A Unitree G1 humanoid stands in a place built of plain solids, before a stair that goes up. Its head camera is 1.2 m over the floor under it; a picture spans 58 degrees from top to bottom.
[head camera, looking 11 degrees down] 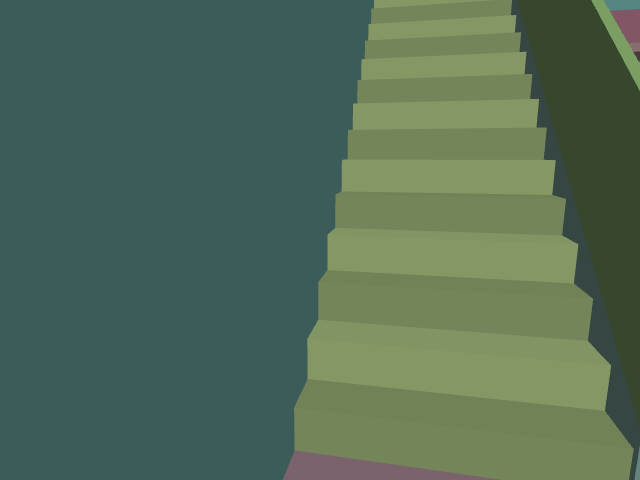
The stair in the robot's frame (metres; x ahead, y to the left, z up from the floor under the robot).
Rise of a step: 0.20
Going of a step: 0.24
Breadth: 1.23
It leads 12 degrees to the right of straight ahead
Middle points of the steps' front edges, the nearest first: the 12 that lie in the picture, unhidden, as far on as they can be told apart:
1.47 -0.49 0.20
1.70 -0.54 0.39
1.93 -0.59 0.59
2.16 -0.64 0.79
2.39 -0.69 0.98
2.63 -0.74 1.18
2.86 -0.79 1.37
3.09 -0.84 1.57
3.32 -0.88 1.76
3.55 -0.93 1.96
3.78 -0.98 2.16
4.01 -1.03 2.35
